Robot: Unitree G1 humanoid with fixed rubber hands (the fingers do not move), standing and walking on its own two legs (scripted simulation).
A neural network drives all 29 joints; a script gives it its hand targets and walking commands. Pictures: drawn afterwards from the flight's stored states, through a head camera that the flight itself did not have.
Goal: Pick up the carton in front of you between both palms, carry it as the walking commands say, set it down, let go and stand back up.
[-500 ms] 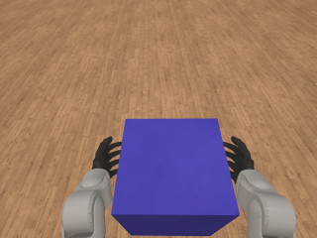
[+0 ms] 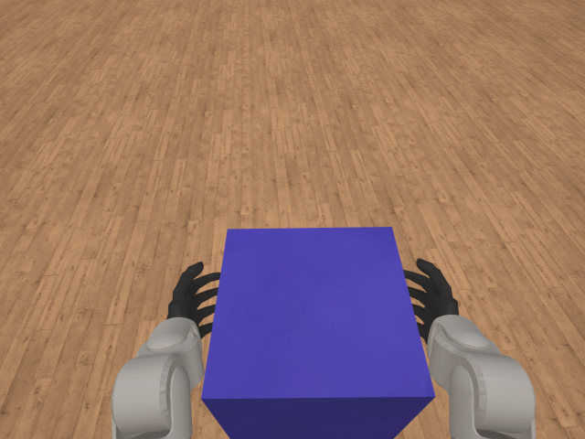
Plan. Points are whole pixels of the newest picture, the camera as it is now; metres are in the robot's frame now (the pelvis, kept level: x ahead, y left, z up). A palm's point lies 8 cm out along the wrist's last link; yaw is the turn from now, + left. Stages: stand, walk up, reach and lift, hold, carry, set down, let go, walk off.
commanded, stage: carry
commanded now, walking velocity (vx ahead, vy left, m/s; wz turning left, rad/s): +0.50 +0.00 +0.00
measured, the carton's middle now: (310, 344) +0.24 +0.00 +0.01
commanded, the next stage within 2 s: none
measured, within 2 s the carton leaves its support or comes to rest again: neither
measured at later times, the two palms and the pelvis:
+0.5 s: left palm (236, 143) +0.57 +0.12 +0.11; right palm (401, 143) +0.57 -0.17 +0.10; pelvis +0.34 -0.03 +0.00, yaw +1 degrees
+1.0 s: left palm (238, 92) +0.75 +0.14 +0.11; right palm (378, 89) +0.75 -0.16 +0.12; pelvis +0.52 -0.02 +0.02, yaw +1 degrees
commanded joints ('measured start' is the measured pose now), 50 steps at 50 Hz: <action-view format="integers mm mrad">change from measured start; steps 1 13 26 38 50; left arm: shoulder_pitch -384 -319 -307 -350 -404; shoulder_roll -725 -827 -674 -783 -712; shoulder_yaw -659 -699 -612 -646 -629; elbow -142 -113 -137 -152 16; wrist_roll -269 -232 -289 -287 -227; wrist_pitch -17 -89 4 -38 -11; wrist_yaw -117 -124 -98 -151 -150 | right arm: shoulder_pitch -311 -292 -307 -360 -372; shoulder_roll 762 784 655 806 723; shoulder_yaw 604 644 620 670 571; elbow -71 -119 -176 -178 44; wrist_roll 262 274 267 261 218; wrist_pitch -22 -81 18 -22 -10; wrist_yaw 104 153 79 108 140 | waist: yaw -18 -6 23 8 12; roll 355 193 -188 -83 96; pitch -287 -119 -356 -272 -226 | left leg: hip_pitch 757 544 0 309 356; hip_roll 408 223 -23 48 152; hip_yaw -786 -163 -214 -105 -173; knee -354 -409 717 -153 -36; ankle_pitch -103 96 -468 40 535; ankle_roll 157 50 -116 -103 -68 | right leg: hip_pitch -668 -702 194 -147 -192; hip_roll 125 -7 -335 -116 -48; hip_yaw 92 35 449 12 42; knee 731 209 -217 -197 -53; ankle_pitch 34 369 1068 652 698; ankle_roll -14 -8 -274 -115 -11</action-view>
